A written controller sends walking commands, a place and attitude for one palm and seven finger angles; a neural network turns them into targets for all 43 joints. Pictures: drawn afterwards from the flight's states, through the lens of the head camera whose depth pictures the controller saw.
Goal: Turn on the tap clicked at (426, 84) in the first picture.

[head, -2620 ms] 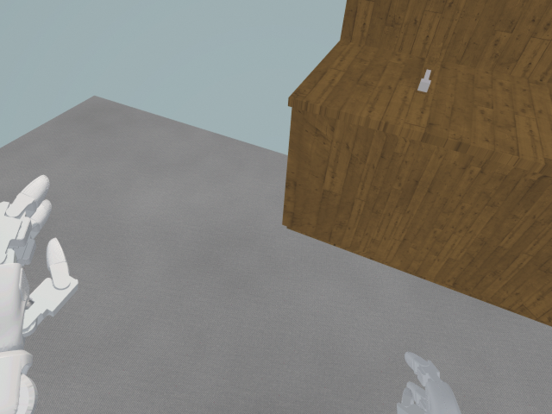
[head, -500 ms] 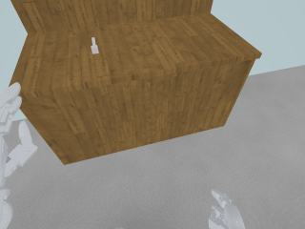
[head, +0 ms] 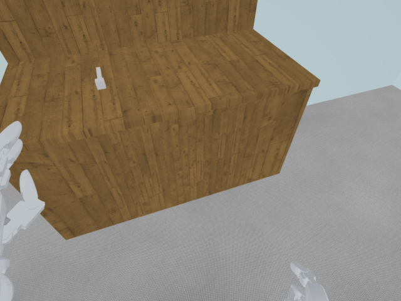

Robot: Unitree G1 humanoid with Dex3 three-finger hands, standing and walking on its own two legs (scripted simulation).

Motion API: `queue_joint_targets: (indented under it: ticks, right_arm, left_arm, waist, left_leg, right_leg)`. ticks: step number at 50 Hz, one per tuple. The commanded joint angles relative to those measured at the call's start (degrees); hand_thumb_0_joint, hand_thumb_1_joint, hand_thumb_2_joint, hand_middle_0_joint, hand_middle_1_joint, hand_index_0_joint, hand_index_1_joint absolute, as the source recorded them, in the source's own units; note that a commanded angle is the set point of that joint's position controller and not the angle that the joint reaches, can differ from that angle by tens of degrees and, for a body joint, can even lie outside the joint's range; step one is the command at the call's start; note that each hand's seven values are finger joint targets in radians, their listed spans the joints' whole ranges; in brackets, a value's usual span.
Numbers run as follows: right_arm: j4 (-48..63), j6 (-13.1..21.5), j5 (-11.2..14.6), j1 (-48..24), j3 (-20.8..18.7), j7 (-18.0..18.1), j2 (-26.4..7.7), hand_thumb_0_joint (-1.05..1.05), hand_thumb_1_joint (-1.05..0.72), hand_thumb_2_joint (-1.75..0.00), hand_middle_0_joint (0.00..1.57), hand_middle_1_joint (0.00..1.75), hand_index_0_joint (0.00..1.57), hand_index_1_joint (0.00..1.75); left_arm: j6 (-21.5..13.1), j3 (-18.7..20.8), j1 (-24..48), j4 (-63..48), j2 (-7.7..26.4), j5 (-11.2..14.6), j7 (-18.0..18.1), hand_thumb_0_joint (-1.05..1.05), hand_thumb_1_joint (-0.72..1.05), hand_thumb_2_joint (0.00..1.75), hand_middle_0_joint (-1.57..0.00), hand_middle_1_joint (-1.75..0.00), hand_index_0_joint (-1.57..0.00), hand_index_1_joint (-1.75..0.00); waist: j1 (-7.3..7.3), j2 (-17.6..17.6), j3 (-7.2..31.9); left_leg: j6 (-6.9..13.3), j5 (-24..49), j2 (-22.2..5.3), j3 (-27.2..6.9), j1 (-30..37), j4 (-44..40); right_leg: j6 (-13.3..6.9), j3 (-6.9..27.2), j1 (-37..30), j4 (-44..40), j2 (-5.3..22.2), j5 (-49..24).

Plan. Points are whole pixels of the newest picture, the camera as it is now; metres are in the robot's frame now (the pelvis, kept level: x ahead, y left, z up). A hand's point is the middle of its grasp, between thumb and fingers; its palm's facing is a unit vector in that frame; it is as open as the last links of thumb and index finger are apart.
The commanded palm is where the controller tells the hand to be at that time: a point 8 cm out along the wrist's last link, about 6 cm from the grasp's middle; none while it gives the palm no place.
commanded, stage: take the last steps up to it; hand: left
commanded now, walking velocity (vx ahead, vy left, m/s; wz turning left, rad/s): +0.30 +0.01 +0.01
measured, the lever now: (100, 83) +0.75 +0.37 +0.03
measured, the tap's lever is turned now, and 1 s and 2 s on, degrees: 0 0 0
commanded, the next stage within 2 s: come to a stop and stand still in 1.38 s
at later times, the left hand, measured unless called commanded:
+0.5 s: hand (81, 143) +0.33 +0.23 +0.18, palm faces +0.44 -0.82 -0.36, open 7.4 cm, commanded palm +0.27 +0.26 +0.18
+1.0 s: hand (111, 109) +0.43 +0.20 +0.18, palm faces +0.44 -0.81 -0.40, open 7.4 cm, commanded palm +0.37 +0.25 +0.18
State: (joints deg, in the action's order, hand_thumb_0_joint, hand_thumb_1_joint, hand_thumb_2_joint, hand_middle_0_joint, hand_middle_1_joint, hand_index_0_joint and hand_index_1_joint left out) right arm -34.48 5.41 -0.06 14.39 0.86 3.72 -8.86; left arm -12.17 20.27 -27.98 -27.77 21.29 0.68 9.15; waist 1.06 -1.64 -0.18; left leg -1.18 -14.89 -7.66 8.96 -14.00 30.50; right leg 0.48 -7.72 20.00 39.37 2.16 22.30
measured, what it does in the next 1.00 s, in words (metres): walks ahead: right foot, then left foot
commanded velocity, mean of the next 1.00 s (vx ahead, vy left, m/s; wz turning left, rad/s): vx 0.28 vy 0.05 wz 0.02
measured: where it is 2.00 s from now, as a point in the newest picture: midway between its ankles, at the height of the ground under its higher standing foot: (209, 291)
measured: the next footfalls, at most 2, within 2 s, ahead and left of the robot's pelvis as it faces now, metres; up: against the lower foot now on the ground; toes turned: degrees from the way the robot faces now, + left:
right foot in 0.04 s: +0.09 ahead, -0.11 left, +0.00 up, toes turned -8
left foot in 0.42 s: +0.20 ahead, +0.11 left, +0.00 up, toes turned +10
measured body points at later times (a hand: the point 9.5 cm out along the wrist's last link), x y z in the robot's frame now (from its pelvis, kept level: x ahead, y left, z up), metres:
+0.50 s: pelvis +0.11 -0.02 -0.01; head +0.12 -0.01 +0.44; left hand +0.30 +0.27 +0.20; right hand +0.28 -0.26 -0.09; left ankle +0.16 +0.10 -0.74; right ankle +0.05 -0.11 -0.70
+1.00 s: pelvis +0.22 -0.04 +0.00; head +0.25 -0.04 +0.45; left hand +0.40 +0.24 +0.20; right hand +0.39 -0.29 -0.09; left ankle +0.29 +0.09 -0.72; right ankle +0.20 -0.14 -0.74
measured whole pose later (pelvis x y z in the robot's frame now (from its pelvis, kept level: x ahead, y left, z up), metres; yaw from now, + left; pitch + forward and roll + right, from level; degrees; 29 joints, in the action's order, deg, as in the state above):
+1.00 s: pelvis +0.22 -0.04 +0.00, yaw +2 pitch -1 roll +1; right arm -34.9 3.6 -0.2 13.1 -2.0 3.8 -14.1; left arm -13.2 19.6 -27.8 -31.5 20.1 1.1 9.7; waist -0.2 1.1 -3.5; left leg 0.2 -13.7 -3.9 8.4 -22.1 35.0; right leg -0.7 -9.5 10.3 30.9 4.3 19.4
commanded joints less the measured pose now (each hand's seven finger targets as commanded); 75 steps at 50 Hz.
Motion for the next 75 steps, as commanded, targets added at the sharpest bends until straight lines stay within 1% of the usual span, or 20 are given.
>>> queue_joint_targets:
  ticks: [1, 3, 4, 10, 18, 19, 22, 32, 33, 35, 36, 42, 49, 50, 53, 59, 64, 68, 71, 75]
  right_arm:
    - [7.4, 1.6, 0.2, -6.1, -3.1, 1.0, -9.0, 0.00, -0.90, -0.90, 0.20, 0.30, 0.20, 0.30]
    - [8.2, 1.4, 0.4, -7.3, -3.0, 0.7, -7.4, 0.00, -0.90, -0.90, 0.20, 0.30, 0.20, 0.30]
    - [7.9, 1.8, 0.2, -8.8, -3.8, 0.1, -9.4, 0.00, -0.90, -0.90, 0.20, 0.30, 0.20, 0.30]
    - [6.0, -0.4, -0.1, -8.6, -2.2, 0.5, -7.7, 0.00, -0.90, -0.90, 0.20, 0.30, 0.20, 0.30]
    - [9.0, 0.7, -0.3, -6.4, -3.4, 1.0, -8.2, 0.00, -0.90, -0.90, 0.20, 0.30, 0.20, 0.30]
    - [9.0, 0.8, 0.1, -5.7, -3.9, 1.4, -9.1, 0.00, -0.90, -0.90, 0.20, 0.30, 0.20, 0.30]
    - [8.9, 1.1, -0.3, -6.5, -3.4, 1.1, -9.3, 0.00, -0.90, -0.90, 0.20, 0.30, 0.20, 0.30]
    - [7.6, 2.4, 0.7, -6.5, -3.5, 0.4, -9.1, 0.00, -0.90, -0.90, 0.20, 0.30, 0.20, 0.30]
    - [7.4, 2.1, 0.8, -6.8, -3.5, 0.6, -8.6, 0.00, -0.90, -0.90, 0.20, 0.30, 0.20, 0.30]
    - [8.5, 1.7, 0.5, -8.0, -2.9, 0.4, -7.2, 0.00, -0.90, -0.90, 0.20, 0.30, 0.20, 0.30]
    - [7.6, 2.4, 0.2, -9.0, -3.5, 0.2, -8.9, 0.00, -0.90, -0.90, 0.20, 0.30, 0.20, 0.30]
    - [5.6, 0.5, 0.0, -8.1, -2.6, 0.2, -7.8, 0.00, -0.90, -0.90, 0.20, 0.30, 0.20, 0.30]
    - [8.7, 1.0, -0.1, -6.4, -4.0, 0.8, -8.1, 0.00, -0.90, -0.90, 0.20, 0.30, 0.20, 0.30]
    - [8.9, 0.9, 0.1, -5.8, -4.3, 1.0, -8.6, 0.00, -0.90, -0.90, 0.20, 0.30, 0.20, 0.30]
    - [8.9, 0.9, 0.1, -6.7, -4.0, 0.9, -9.6, 0.00, -0.90, -0.90, 0.20, 0.30, 0.20, 0.30]
    - [8.0, 2.6, 0.6, -6.5, -3.7, -0.2, -9.4, 0.00, -0.90, -0.90, 0.20, 0.30, 0.20, 0.30]
    - [8.2, 2.2, 0.9, -6.9, -2.9, 0.6, -9.0, 0.00, -0.90, -0.90, 0.20, 0.30, 0.20, 0.30]
    - [8.0, 1.7, 0.5, -8.5, -3.2, 0.3, -8.5, 0.00, -0.90, -0.90, 0.20, 0.30, 0.20, 0.30]
    - [5.9, 0.8, 0.3, -8.3, -1.3, 0.0, -7.2, 0.00, -0.90, -0.90, 0.20, 0.30, 0.20, 0.30]
    - [7.7, 0.5, -0.3, -9.4, -1.6, 0.5, -6.8, 0.00, -0.90, -0.90, 0.20, 0.30, 0.20, 0.30]
  left_arm:
    - [-2.5, 5.7, 6.0, -8.1, 8.4, -0.3, 1.0, 0.00, 0.90, 0.90, -0.20, -0.30, -0.20, -0.30]
    - [-2.0, 7.9, 7.7, -7.4, 11.8, -0.1, 1.3, 0.00, 0.90, 0.90, -0.20, -0.30, -0.20, -0.30]
    - [-2.0, 7.5, 10.3, -8.3, 11.4, 0.4, 1.1, 0.00, 0.90, 0.90, -0.20, -0.30, -0.20, -0.30]
    - [-4.3, 6.7, 6.8, -10.0, 9.7, 0.1, 0.9, 0.00, 0.90, 0.90, -0.20, -0.30, -0.20, -0.30]
    - [-3.8, 6.0, 7.6, -14.4, 9.3, 0.8, 2.2, 0.00, 0.90, 0.90, -0.20, -0.30, -0.20, -0.30]
    - [-3.9, 5.4, 8.1, -14.7, 9.0, 0.9, 2.1, 0.00, 0.90, 0.90, -0.20, -0.30, -0.20, -0.30]
    - [-4.9, 6.9, 7.3, -11.3, 10.6, 1.0, 1.7, 0.00, 0.90, 0.90, -0.20, -0.30, -0.20, -0.30]
    - [-3.6, 6.9, 2.9, -11.1, 7.9, 0.9, 0.9, 0.00, 0.90, 0.90, -0.20, -0.30, -0.20, -0.30]
    - [-3.2, 7.2, 3.8, -9.3, 8.5, 0.7, 1.0, 0.00, 0.90, 0.90, -0.20, -0.30, -0.20, -0.30]
    - [-2.3, 8.2, 6.8, -7.5, 11.1, 0.6, 1.3, 0.00, 0.90, 0.90, -0.20, -0.30, -0.20, -0.30]
    - [-2.6, 8.3, 9.5, -7.9, 11.2, 1.1, 1.0, 0.00, 0.90, 0.90, -0.20, -0.30, -0.20, -0.30]
    - [-5.0, 6.3, 6.8, -10.4, 9.0, 0.1, 0.8, 0.00, 0.90, 0.90, -0.20, -0.30, -0.20, -0.30]
    - [-4.4, 7.6, 4.5, -15.0, 9.7, 0.7, 2.2, 0.00, 0.90, 0.90, -0.20, -0.30, -0.20, -0.30]
    - [-4.7, 6.9, 5.4, -15.2, 9.4, 0.7, 2.1, 0.00, 0.90, 0.90, -0.20, -0.30, -0.20, -0.30]
    - [-5.4, 7.8, 6.4, -9.8, 10.6, 0.9, 1.5, 0.00, 0.90, 0.90, -0.20, -0.30, -0.20, -0.30]
    - [-4.7, 6.5, 2.7, -18.1, 8.6, 1.2, 0.3, 0.00, 0.90, 0.90, -0.20, -0.30, -0.20, -0.30]
    - [-2.7, 7.3, 4.1, -12.7, 8.9, 0.9, 0.9, 0.00, 0.90, 0.90, -0.20, -0.30, -0.20, -0.30]
    - [-1.8, 7.3, 8.9, -8.8, 10.6, 1.5, 0.9, 0.00, 0.90, 0.90, -0.20, -0.30, -0.20, -0.30]
    - [-3.2, 6.3, 8.8, -9.1, 9.4, 0.7, 1.2, 0.00, 0.90, 0.90, -0.20, -0.30, -0.20, -0.30]
    - [-4.1, 5.7, 4.7, -11.6, 8.5, 0.5, 1.2, 0.00, 0.90, 0.90, -0.20, -0.30, -0.20, -0.30]
  waist:
    - [-0.80, -4.7, 3.2]
    - [-2.34, 20.1, 2.9]
    - [-2.23, 17.5, 2.3]
    - [-0.79, 7.1, 2.8]
    - [-1.42, 5.4, 5.3]
    - [-0.53, 0.5, 5.7]
    - [0.05, -16.6, 7.5]
    - [-1.25, -8.8, 5.1]
    - [-1.56, -4.3, 5.3]
    - [-2.37, 21.2, 2.7]
    - [-2.36, 18.6, 1.5]
    - [-1.03, 7.6, 4.3]
    - [-1.27, 5.8, 6.5]
    - [-0.73, 2.2, 6.9]
    - [-0.32, -16.8, 7.3]
    - [-1.32, -12.4, 6.5]
    - [-1.23, -7.3, 6.4]
    - [-2.03, 19.3, 1.9]
    - [-1.05, 8.2, 3.5]
    - [-2.38, 9.4, 6.0]
  left_leg:
    - [5.1, -14.7, -5.9, -4.7, -9.9, -0.8]
    - [1.2, -18.7, 5.3, 0.0, -26.6, 28.1]
    - [1.0, -16.2, 3.6, -7.0, -28.0, 35.3]
    - [0.2, -4.7, 0.2, -6.5, -20.2, 25.3]
    - [1.7, 3.7, 4.9, 1.9, -0.4, -1.9]
    - [2.7, 4.2, 3.6, -0.3, 5.4, -4.5]
    - [15.2, 9.0, -16.8, -35.2, 16.6, -14.3]
    - [7.2, -6.3, -6.4, -6.9, -6.5, -5.4]
    - [5.7, -10.9, -4.3, -4.5, -10.1, 1.3]
    - [1.5, -19.3, 6.2, -1.3, -27.6, 30.5]
    - [1.1, -14.1, 4.0, -8.5, -28.9, 37.1]
    - [0.2, -4.4, 1.5, -6.0, -20.8, 25.2]
    - [1.5, 5.8, 5.6, 1.8, 0.8, -2.9]
    - [2.4, 6.5, 4.4, -0.2, 6.3, -5.2]
    - [14.7, 7.2, -16.2, -32.8, 11.6, -14.8]
    - [10.9, 12.6, -8.7, -12.2, 3.4, -10.9]
    - [6.1, -2.3, -5.7, -7.2, -4.3, -4.5]
    - [0.5, -14.1, 5.2, -5.5, -22.1, 28.7]
    - [-0.2, -10.2, 3.0, -8.3, -22.6, 31.2]
    - [0.6, -4.6, 4.8, -3.0, -10.5, 11.2]
  right_leg:
    - [-1.3, 0.7, -14.7, -13.2, -0.2, -0.7]
    - [-11.5, 35.3, -19.7, -25.7, 18.1, 5.5]
    - [-13.7, 39.6, -17.6, -28.2, 21.1, 9.1]
    - [-10.8, 13.2, -13.3, -22.9, 15.2, -18.2]
    - [-7.8, 9.4, -12.7, -14.7, 10.8, -13.0]
    - [-6.2, 7.6, -9.3, -7.9, 9.2, -13.3]
    - [-1.0, 5.7, 13.8, 24.3, -1.0, 12.7]
    - [0.9, -3.1, -10.4, -7.0, -1.2, -4.3]
    - [0.0, 0.0, -14.3, -11.0, 0.5, -3.0]
    - [-10.4, 36.5, -18.1, -26.2, 20.3, 7.1]
    - [-12.1, 40.1, -16.4, -28.4, 22.3, 6.3]
    - [-9.6, 11.7, -16.2, -20.1, 15.9, -28.9]
    - [-6.1, 6.7, -13.2, -12.3, 11.4, -20.9]
    - [-4.7, 5.8, -9.6, -6.1, 9.7, -19.6]
    - [-0.5, 4.7, 10.8, 23.9, -0.5, 14.3]
    - [0.7, 1.8, 3.7, 8.7, 1.2, 2.9]
    - [0.7, -1.3, -10.7, -10.7, -0.8, -4.5]
    - [-11.5, 34.7, -14.1, -25.5, 20.8, -7.4]
    - [-11.3, 20.1, -17.6, -19.9, 18.5, -30.5]
    - [-8.3, 9.5, -16.1, -17.1, 13.5, -36.9]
